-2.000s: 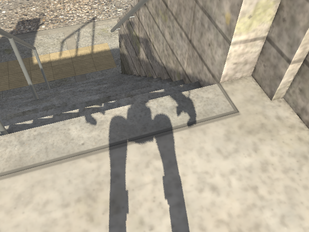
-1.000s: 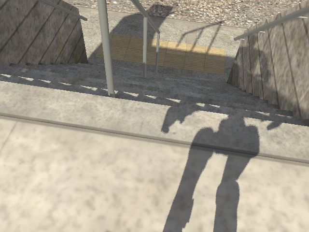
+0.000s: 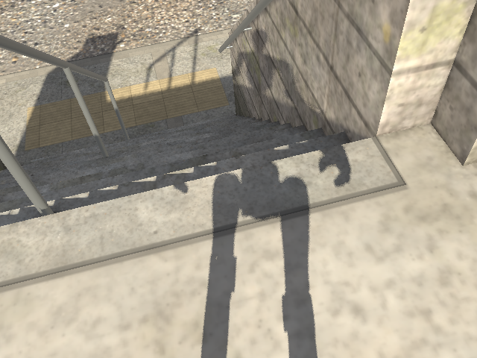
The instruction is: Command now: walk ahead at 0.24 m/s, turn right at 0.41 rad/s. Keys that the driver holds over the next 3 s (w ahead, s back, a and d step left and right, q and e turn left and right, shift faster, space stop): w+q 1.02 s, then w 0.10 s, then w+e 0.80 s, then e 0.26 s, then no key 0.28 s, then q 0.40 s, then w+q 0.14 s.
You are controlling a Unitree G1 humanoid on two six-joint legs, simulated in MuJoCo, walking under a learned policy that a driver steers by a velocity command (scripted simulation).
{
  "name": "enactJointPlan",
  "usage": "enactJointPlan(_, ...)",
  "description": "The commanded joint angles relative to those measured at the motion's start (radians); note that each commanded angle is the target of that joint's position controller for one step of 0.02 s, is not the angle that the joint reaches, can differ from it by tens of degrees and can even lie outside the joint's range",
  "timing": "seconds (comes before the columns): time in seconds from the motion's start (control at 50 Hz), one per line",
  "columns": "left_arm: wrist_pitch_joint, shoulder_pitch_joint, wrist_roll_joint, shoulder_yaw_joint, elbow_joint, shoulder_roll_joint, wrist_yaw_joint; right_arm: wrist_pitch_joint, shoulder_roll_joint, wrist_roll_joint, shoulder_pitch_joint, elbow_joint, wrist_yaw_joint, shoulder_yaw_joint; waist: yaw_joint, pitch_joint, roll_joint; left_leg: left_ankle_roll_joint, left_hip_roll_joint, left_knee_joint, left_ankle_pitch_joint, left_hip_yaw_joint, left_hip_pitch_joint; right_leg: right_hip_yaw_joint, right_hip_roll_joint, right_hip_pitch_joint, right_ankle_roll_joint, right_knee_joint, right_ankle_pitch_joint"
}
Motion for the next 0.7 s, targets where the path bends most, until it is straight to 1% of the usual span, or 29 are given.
enactJointPlan(0.02, -0.027, -0.005, 0.002, 0.044, -0.053, 0.164, 0.012, -0.043, -0.057, 0.004, -0.06, -0.069, 0.014, -0.007, 0.02, -0.068, -0.175, -0.002, 0.013, -0.177, 0.072, -0.007, -0.074, 0.288, -0.229, 0.151, -0.151, -0.219, -0.224)
enactJointPlan(0.04, -0.032, 0.006, 0.004, 0.042, -0.043, 0.162, 0.01, -0.051, -0.048, 0.004, -0.064, -0.064, 0.02, 0.0, 0.031, -0.067, -0.179, -0.001, 0.019, -0.225, 0.087, 0.002, -0.048, 0.274, -0.232, 0.149, -0.149, -0.22, -0.206)
enactJointPlan(0.06, -0.037, 0.018, 0.005, 0.042, -0.034, 0.168, 0.006, -0.058, -0.044, 0.007, -0.074, -0.064, 0.025, 0.004, 0.043, -0.057, -0.181, 0.004, 0.024, -0.262, 0.094, 0.01, -0.025, 0.267, -0.238, 0.137, -0.149, -0.221, -0.204)
enactJointPlan(0.12, -0.047, 0.045, 0.005, 0.043, -0.013, 0.19, -0.009, -0.069, -0.054, 0.021, -0.097, -0.074, 0.035, 0.011, 0.068, -0.013, -0.169, 0.033, 0.031, -0.325, 0.081, 0.028, 0.005, 0.273, -0.266, 0.103, -0.157, -0.235, -0.257)
enactJointPlan(0.18, -0.055, 0.061, 0.003, 0.042, 0.005, 0.198, -0.02, -0.079, -0.061, 0.031, -0.097, -0.084, 0.046, 0.017, 0.07, 0.019, -0.155, 0.077, 0.033, -0.364, 0.053, 0.037, 0.018, 0.271, -0.292, 0.105, -0.161, -0.24, -0.277)
enactJointPlan(0.22, -0.056, 0.056, -0.002, 0.041, 0.014, 0.195, -0.025, -0.085, -0.058, 0.033, -0.076, -0.082, 0.052, 0.023, 0.052, 0.022, -0.139, 0.108, 0.027, -0.407, 0.061, 0.053, 0.064, 0.241, -0.294, 0.104, -0.15, -0.225, -0.254)
enactJointPlan(0.24, -0.056, 0.046, -0.005, 0.04, 0.016, 0.192, -0.027, -0.087, -0.053, 0.031, -0.048, -0.074, 0.054, 0.025, 0.029, 0.015, -0.126, 0.122, 0.017, -0.445, 0.089, 0.069, 0.126, 0.21, -0.285, 0.084, -0.138, -0.203, -0.232)
enactJointPlan(0.26, -0.055, 0.042, -0.004, 0.036, 0.019, 0.182, -0.028, -0.087, -0.055, 0.027, -0.004, -0.058, 0.054, 0.024, 0.004, -0.001, -0.113, 0.131, -0.001, -0.47, 0.101, 0.083, 0.209, 0.173, -0.267, 0.055, -0.121, -0.167, -0.191)
enactJointPlan(0.28, -0.057, 0.037, 0.002, 0.029, 0.019, 0.162, -0.027, -0.085, -0.071, 0.029, 0.071, -0.037, 0.048, 0.016, -0.032, -0.029, -0.1, 0.146, -0.012, -0.479, 0.091, 0.072, 0.316, 0.129, -0.24, 0.016, -0.097, -0.096, -0.114)
enactJointPlan(0.3, -0.064, 0.01, 0.014, 0.014, 0.006, 0.121, -0.025, -0.085, -0.115, 0.033, 0.182, -0.016, 0.039, 0.0, -0.085, -0.08, -0.033, 0.182, 0.054, -0.516, 0.075, -0.038, 0.463, 0.038, -0.177, -0.061, -0.047, 0.094, 0.01)
enactJointPlan(0.32, -0.087, -0.008, 0.025, 0.001, -0.06, 0.076, -0.023, -0.082, -0.244, 0.027, 0.269, -0.007, 0.038, -0.034, -0.083, -0.129, 0.22, 0.319, 0.242, -0.629, -0.048, -0.438, 0.649, -0.128, -0.021, -0.325, 0.051, 0.442, -0.061)
enactJointPlan(0.34, -0.107, -0.054, 0.011, 0.011, -0.076, 0.127, -0.018, -0.084, -0.213, 0.023, 0.329, -0.002, 0.048, -0.031, -0.128, -0.113, 0.236, 0.406, 0.332, -0.737, -0.162, -0.697, 0.715, -0.042, 0.004, -0.527, 0.079, 0.64, -0.325)
enactJointPlan(0.36, -0.122, -0.06, -0.016, 0.022, -0.077, 0.162, -0.027, -0.088, -0.164, 0.016, 0.294, -0.01, 0.048, -0.014, -0.107, -0.047, 0.157, 0.393, 0.332, -0.738, -0.183, -0.643, 0.703, 0.0, -0.05, -0.619, 0.063, 0.72, -0.285)
enactJointPlan(0.38, -0.129, -0.071, -0.017, 0.017, -0.068, 0.15, -0.034, -0.088, -0.134, 0.008, 0.268, -0.026, 0.046, -0.006, -0.097, -0.024, 0.104, 0.37, 0.285, -0.735, -0.126, -0.549, 0.671, -0.001, -0.08, -0.624, 0.054, 0.726, -0.21)
enactJointPlan(0.4, -0.135, -0.088, 0.001, 0.016, -0.07, 0.141, -0.039, -0.082, -0.12, 0.007, 0.244, -0.034, 0.042, -0.002, -0.086, -0.001, 0.051, 0.352, 0.255, -0.74, -0.032, -0.481, 0.632, -0.011, -0.098, -0.624, 0.055, 0.681, -0.147)
enactJointPlan(0.42, -0.136, -0.099, 0.02, 0.02, -0.071, 0.139, -0.041, -0.077, -0.104, 0.007, 0.224, -0.041, 0.037, 0.006, -0.069, 0.006, 0.034, 0.333, 0.224, -0.747, 0.082, -0.418, 0.588, -0.011, -0.116, -0.585, 0.062, 0.623, -0.094)
enactJointPlan(0.44, -0.135, -0.101, 0.027, 0.019, -0.07, 0.126, -0.044, -0.071, -0.101, 0.008, 0.212, -0.043, 0.032, 0.009, -0.054, 0.004, 0.049, 0.325, 0.198, -0.757, 0.169, -0.375, 0.546, -0.023, -0.114, -0.539, 0.077, 0.575, -0.061)
enactJointPlan(0.48, -0.13, -0.113, 0.03, 0.012, -0.065, 0.099, -0.047, -0.064, -0.112, 0.013, 0.206, -0.037, 0.018, 0.008, -0.047, -0.001, 0.06, 0.32, 0.163, -0.764, 0.315, -0.299, 0.487, -0.058, -0.093, -0.486, 0.112, 0.487, -0.008)
enactJointPlan(0.52, -0.126, -0.182, 0.025, -0.001, -0.077, 0.068, -0.045, -0.057, -0.13, 0.018, 0.213, -0.025, 0.003, 0.001, -0.061, 0.013, 0.055, 0.297, 0.121, -0.761, 0.367, -0.234, 0.408, -0.074, -0.068, -0.412, 0.135, 0.334, 0.095)
enactJointPlan(0.56, -0.128, -0.259, 0.019, -0.01, -0.09, 0.048, -0.048, -0.051, -0.14, 0.021, 0.241, -0.006, -0.005, -0.004, -0.088, 0.021, 0.071, 0.271, 0.095, -0.748, 0.358, -0.21, 0.345, -0.082, -0.037, -0.321, 0.142, 0.194, 0.208)
enactJointPlan(0.6, -0.131, -0.307, 0.008, -0.006, -0.099, 0.059, -0.052, -0.047, -0.147, 0.027, 0.278, 0.012, -0.009, -0.008, -0.103, 0.02, 0.074, 0.259, 0.112, -0.741, 0.327, -0.243, 0.329, -0.071, -0.018, -0.252, 0.138, 0.122, 0.271)
enactJointPlan(0.62, -0.132, -0.311, 0.004, 0.0, -0.099, 0.073, -0.052, -0.045, -0.148, 0.032, 0.284, 0.019, -0.011, -0.009, -0.097, 0.019, 0.078, 0.25, 0.125, -0.73, 0.314, -0.268, 0.343, -0.051, -0.019, -0.228, 0.13, 0.091, 0.284)
enactJointPlan(0.66, -0.134, -0.297, -0.001, 0.013, -0.095, 0.101, -0.05, -0.042, -0.149, 0.036, 0.276, 0.025, -0.015, -0.014, -0.073, 0.018, 0.093, 0.228, 0.155, -0.693, 0.331, -0.312, 0.397, -0.02, -0.031, -0.199, 0.108, 0.058, 0.256)
enactJointPlan(0.68, -0.136, -0.275, -0.002, 0.02, -0.089, 0.115, -0.047, -0.039, -0.148, 0.034, 0.269, 0.026, -0.015, -0.018, -0.058, 0.012, 0.102, 0.219, 0.165, -0.663, 0.374, -0.326, 0.422, -0.02, -0.035, -0.176, 0.092, 0.052, 0.214)
enactJointPlan(0.7, -0.138, -0.223, -0.001, 0.032, -0.078, 0.135, -0.043, -0.035, -0.146, 0.03, 0.258, 0.023, -0.013, -0.019, -0.03, -0.015, 0.112, 0.206, 0.158, -0.603, 0.478, -0.326, 0.433, -0.034, -0.03, -0.103, 0.07, 0.041, 0.172)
